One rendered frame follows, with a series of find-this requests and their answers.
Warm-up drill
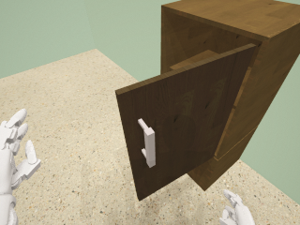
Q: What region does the handle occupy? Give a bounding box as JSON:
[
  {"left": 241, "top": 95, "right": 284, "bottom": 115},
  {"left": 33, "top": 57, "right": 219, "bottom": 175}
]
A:
[{"left": 138, "top": 119, "right": 156, "bottom": 168}]

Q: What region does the left robot forearm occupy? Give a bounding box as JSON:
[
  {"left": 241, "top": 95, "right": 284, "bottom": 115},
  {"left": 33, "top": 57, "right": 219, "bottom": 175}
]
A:
[{"left": 0, "top": 194, "right": 19, "bottom": 225}]

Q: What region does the right robot hand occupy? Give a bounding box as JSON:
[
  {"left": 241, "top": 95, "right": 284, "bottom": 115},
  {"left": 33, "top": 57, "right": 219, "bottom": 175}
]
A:
[{"left": 219, "top": 189, "right": 255, "bottom": 225}]

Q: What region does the cupboard door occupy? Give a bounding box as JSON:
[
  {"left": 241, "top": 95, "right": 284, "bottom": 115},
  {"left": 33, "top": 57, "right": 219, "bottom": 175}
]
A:
[{"left": 115, "top": 43, "right": 257, "bottom": 202}]

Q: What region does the left robot hand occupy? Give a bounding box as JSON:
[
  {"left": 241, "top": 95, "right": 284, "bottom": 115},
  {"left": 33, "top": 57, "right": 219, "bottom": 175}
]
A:
[{"left": 0, "top": 109, "right": 41, "bottom": 195}]

